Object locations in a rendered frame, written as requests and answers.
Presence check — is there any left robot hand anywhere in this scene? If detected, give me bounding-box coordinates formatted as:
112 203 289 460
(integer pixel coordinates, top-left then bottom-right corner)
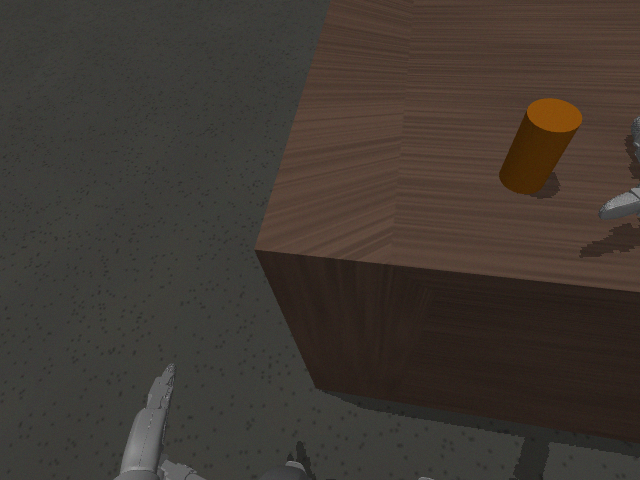
119 363 206 480

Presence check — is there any can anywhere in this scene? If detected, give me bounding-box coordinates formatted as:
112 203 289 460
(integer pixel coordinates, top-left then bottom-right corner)
499 98 582 194

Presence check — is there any right robot hand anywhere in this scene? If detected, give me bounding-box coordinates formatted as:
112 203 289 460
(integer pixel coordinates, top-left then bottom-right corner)
598 116 640 220

